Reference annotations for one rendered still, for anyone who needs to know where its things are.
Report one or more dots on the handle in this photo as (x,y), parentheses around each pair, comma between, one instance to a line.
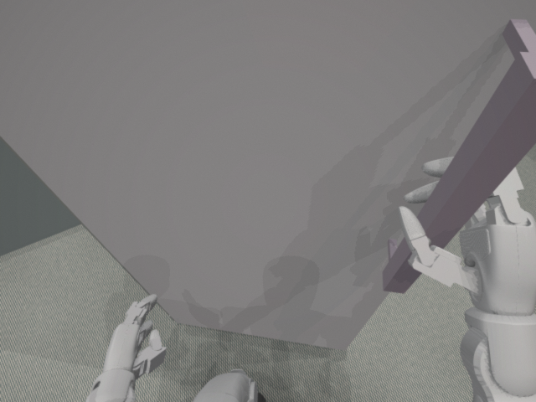
(502,135)

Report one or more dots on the left robot hand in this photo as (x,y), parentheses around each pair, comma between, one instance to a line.
(126,342)

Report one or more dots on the left robot thigh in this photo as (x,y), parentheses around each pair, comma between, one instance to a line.
(230,387)

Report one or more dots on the right robot hand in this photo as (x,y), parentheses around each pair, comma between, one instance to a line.
(501,241)

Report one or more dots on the robot left shin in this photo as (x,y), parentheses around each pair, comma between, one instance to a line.
(238,371)

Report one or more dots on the robot right forearm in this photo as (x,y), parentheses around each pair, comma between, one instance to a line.
(499,353)

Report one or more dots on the fridge door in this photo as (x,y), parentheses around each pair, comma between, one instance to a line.
(245,160)

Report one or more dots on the robot left forearm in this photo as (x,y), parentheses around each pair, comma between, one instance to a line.
(116,385)

